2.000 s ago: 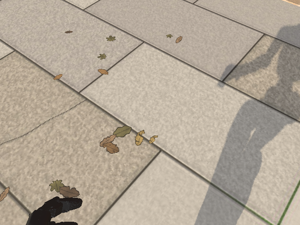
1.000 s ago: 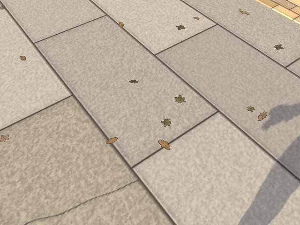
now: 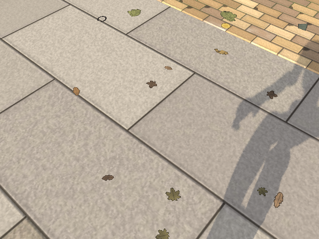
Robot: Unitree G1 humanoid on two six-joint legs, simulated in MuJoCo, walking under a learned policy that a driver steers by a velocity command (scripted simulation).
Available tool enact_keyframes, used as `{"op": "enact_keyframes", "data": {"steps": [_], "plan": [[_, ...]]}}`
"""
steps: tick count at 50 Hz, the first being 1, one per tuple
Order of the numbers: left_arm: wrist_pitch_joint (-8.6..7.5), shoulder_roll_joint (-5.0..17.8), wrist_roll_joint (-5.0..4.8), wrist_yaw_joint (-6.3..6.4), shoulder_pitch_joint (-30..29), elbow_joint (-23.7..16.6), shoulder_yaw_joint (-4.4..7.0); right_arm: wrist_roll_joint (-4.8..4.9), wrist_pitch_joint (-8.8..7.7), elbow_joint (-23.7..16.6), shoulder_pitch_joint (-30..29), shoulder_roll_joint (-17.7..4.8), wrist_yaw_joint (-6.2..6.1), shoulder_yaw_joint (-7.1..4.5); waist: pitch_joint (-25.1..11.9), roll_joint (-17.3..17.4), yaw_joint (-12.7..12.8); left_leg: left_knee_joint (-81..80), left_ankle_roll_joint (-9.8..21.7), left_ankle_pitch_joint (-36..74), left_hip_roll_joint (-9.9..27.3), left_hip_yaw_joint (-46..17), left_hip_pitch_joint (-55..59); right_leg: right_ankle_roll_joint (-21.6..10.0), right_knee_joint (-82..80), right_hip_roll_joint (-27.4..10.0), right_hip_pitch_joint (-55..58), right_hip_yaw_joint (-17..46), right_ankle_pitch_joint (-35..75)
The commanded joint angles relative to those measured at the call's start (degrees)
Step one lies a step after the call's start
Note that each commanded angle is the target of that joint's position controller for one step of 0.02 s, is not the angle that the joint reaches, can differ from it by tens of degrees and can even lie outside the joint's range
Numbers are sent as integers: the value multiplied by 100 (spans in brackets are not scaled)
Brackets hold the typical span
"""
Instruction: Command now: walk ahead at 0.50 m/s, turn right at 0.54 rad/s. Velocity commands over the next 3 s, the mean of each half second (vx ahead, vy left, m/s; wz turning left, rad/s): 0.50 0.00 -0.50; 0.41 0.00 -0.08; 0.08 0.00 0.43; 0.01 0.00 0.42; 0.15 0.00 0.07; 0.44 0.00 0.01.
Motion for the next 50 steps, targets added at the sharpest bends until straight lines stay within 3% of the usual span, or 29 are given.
{"op": "enact_keyframes", "data": {"steps": [1,4,6,7,8,9,10,11,12,14,16,18,24,29,31,32,34,35,36,37,38,39,40,42,45,50], "plan": [[-76,153,28,-51,-681,-553,-34,-10,-16,-175,217,-817,-57,-158,380,579,-34,-309,471,2978,1708,-343,12,-176,-542,129,-13,-337,-113],[-78,270,44,-23,-490,-567,24,-33,90,-163,169,-991,-104,-204,166,736,149,522,401,5065,1774,-64,424,-490,-782,531,565,-622,-884],[-110,442,37,42,338,-356,133,-37,205,-199,92,-1178,-101,-263,-334,803,494,1948,389,6022,1786,6,467,-761,-977,947,1478,-723,-1443],[-170,593,69,105,1144,-107,234,-12,257,-260,10,-1216,-70,-274,-777,603,863,3225,266,5381,1708,85,-23,-938,-1486,1094,2579,-597,-1252],[-200,1145,139,194,1873,54,422,-7,253,-447,-12,-1025,-47,-225,-1321,11,1140,4986,67,3208,1504,66,-1340,-1261,-1798,92,3969,841,-1849],[-128,1722,18,221,1524,-105,554,61,183,-925,-86,-575,80,-175,-1621,-1328,685,7089,-324,-1466,45,-528,-3952,-2160,-2624,-1350,5406,4197,-1831],[-52,1650,-79,247,1609,-130,526,0,97,-1099,-829,-978,107,-217,-1370,-169,903,7155,-264,-1123,275,-1638,-4611,-2066,-3000,-1374,5193,4137,-1350],[-60,1387,-102,297,1327,-96,454,80,18,-1169,-1008,-844,131,-174,-739,62,708,6817,-208,-552,551,-1724,-4696,-1913,-3003,-1292,4570,3332,-858],[-104,1067,-120,308,1083,-82,377,86,-18,-1062,-828,-822,107,-168,-294,452,400,6180,-205,-251,759,-1728,-4322,-1644,-3072,-1022,3786,2775,-44],[-221,806,-173,348,769,-141,280,-127,170,-1012,-644,-768,99,-163,-239,398,63,5553,-327,-159,904,-1789,-3622,-1380,-3141,-502,3070,2043,743],[-344,858,-215,330,926,-112,266,-188,351,-1065,-642,-698,143,-155,-293,295,-8,5219,-457,-130,872,-1709,-3493,-1370,-3186,-296,2875,1832,1155],[-402,960,-193,313,1165,-63,277,-169,425,-1158,-896,-640,183,-131,-217,191,52,4765,-526,256,870,-1592,-3680,-1283,-3321,-198,2830,1657,1199],[-438,873,-179,318,1929,144,193,-109,424,-1515,-2051,-649,248,-72,-29,-87,523,3254,-432,1509,776,-1467,-4209,-787,-3384,-127,3565,1485,1678],[-440,887,-92,395,2292,296,129,-59,347,-1800,-2811,-646,296,1,171,-148,762,2341,-188,1582,499,-1296,-4226,-788,-3249,-324,4234,1499,2033],[-449,971,-59,434,2228,334,128,-46,305,-1846,-2747,-711,296,-6,219,-204,627,2031,-2,1287,375,-1296,-3900,-756,-3100,-472,4365,1500,2517],[-462,1020,-53,449,2068,321,128,-38,284,-1774,-2448,-762,275,-28,152,-231,433,1853,114,1069,248,-1269,-3418,-669,-2881,-473,4304,1405,3147],[-483,1126,-21,437,1896,341,141,-16,233,-1392,-1244,-978,160,-141,-444,-224,-97,1568,345,719,-135,-1155,-1954,-515,-1625,-324,4228,1236,4414],[-499,1093,-56,416,1810,319,120,-80,178,-1136,-314,-1120,84,-208,-946,-36,-544,1314,529,948,175,-1435,-628,-433,-454,-111,3582,1055,3689],[-533,696,-185,380,2040,117,16,-232,156,-1049,492,-1649,3,-329,-1753,774,-641,1230,944,267,1629,-3288,909,-269,1401,428,2233,755,1458],[-511,523,-266,359,2642,200,17,-198,210,-942,416,-1869,86,-402,-2006,1753,-257,473,1619,464,2631,-5690,1507,-156,2879,1386,725,704,-2927],[-471,886,-69,383,2159,205,76,-2,254,-1011,-168,-1376,146,-302,-1142,733,-96,265,1436,-273,2312,-5352,694,-258,3119,912,317,1091,-2479],[-480,820,-71,349,1752,124,67,45,240,-1107,-728,-994,164,-198,-399,388,36,142,1328,404,2134,-4375,-216,-214,2869,701,351,1004,-2004],[-465,678,-72,334,1602,94,35,12,199,-1094,-935,-792,171,-129,-136,261,157,66,1188,1601,1862,-3695,-697,-165,2599,534,532,911,-1828],[-335,545,14,304,1768,158,7,43,102,-897,-828,-603,147,-35,-161,513,364,86,1013,3826,1538,-2698,-1180,20,2221,425,1062,779,-1832],[-236,401,26,277,1741,166,-25,69,-3,-671,-595,-779,165,-33,-376,656,482,153,1045,5361,1334,-2118,-1227,220,1715,473,1176,519,-1606],[-184,289,-44,331,812,-90,-139,62,171,-539,-451,-975,125,-52,-434,841,278,427,892,5497,952,-1884,-1213,446,106,504,1275,194,-830]]}}
Next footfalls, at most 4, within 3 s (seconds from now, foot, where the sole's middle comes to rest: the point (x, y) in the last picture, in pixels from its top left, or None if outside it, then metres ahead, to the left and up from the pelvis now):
0.14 right None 0.23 -0.09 -0.78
0.70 left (165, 213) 0.59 -0.02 -0.78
1.18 right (211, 196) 0.66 -0.23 -0.78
1.64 left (161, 213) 0.59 -0.01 -0.78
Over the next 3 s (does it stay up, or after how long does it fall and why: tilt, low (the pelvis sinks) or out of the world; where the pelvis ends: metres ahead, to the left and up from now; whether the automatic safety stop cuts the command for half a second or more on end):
stays up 0.85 -0.04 -0.02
